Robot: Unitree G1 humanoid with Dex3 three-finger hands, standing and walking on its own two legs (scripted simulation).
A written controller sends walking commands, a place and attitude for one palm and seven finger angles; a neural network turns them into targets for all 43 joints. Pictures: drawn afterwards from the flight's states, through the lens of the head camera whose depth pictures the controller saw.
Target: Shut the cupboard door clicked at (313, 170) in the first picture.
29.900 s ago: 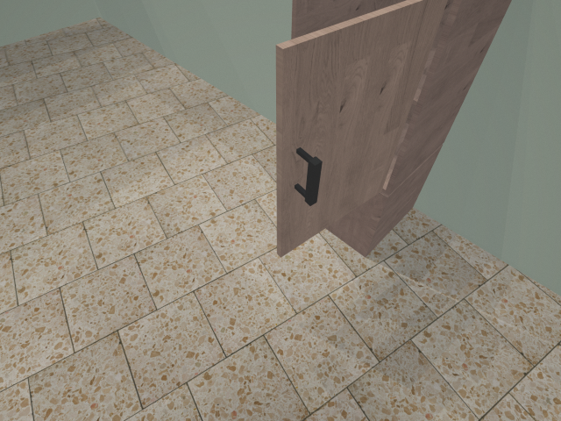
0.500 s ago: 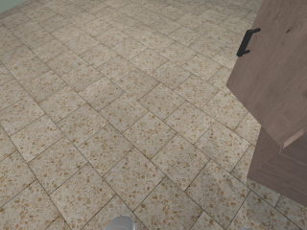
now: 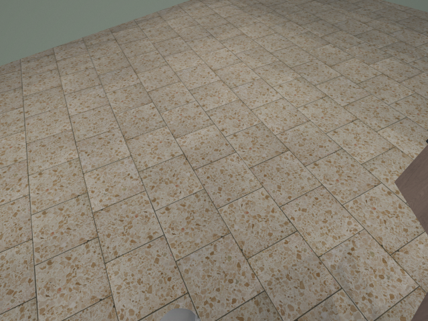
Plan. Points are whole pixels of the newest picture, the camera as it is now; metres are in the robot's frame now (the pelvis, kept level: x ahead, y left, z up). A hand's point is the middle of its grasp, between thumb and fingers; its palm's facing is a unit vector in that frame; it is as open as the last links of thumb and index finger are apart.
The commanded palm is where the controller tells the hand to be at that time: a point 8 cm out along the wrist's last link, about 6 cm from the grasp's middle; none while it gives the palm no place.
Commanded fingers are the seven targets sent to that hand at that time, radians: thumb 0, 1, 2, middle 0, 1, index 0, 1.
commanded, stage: walk to a spot facing it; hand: left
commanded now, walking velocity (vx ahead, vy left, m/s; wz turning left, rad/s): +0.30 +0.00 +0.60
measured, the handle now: out of the picture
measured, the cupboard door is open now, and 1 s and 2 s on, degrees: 53 53 53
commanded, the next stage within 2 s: turn to face it in 0.64 s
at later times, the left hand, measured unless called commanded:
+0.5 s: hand (94, 304) +0.18 +0.29 -0.16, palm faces +0.30 -0.93 -0.22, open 7.4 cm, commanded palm none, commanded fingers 0.00 0.90 0.90 -0.20 -0.30 -0.20 -0.30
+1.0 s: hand (118, 234) +0.34 +0.28 -0.16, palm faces +0.38 -0.90 -0.22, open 7.1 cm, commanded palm none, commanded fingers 0.00 0.90 0.90 -0.20 -0.30 -0.20 -0.30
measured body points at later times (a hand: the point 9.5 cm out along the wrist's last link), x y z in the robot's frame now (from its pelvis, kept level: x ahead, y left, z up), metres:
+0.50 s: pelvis +0.18 +0.07 +0.00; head +0.22 +0.09 +0.45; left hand +0.16 +0.33 -0.14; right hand +0.32 -0.14 -0.14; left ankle +0.18 +0.15 -0.73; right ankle +0.23 -0.08 -0.66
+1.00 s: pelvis +0.37 +0.09 +0.01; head +0.40 +0.10 +0.46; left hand +0.32 +0.32 -0.14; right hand +0.50 -0.12 -0.14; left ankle +0.34 +0.21 -0.70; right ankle +0.41 -0.02 -0.73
